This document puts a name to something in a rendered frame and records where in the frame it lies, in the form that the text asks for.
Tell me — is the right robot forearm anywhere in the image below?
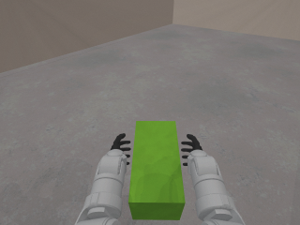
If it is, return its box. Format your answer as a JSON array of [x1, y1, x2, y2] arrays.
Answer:
[[187, 149, 246, 225]]

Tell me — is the left robot forearm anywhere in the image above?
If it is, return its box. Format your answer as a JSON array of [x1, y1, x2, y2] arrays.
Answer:
[[74, 149, 128, 225]]

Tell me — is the carton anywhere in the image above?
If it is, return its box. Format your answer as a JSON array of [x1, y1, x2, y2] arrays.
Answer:
[[128, 121, 186, 220]]

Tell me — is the robot left hand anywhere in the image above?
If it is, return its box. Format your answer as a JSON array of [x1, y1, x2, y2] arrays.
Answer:
[[111, 133, 131, 165]]

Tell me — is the robot right hand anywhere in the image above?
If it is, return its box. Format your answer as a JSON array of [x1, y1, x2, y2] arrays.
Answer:
[[181, 134, 202, 166]]

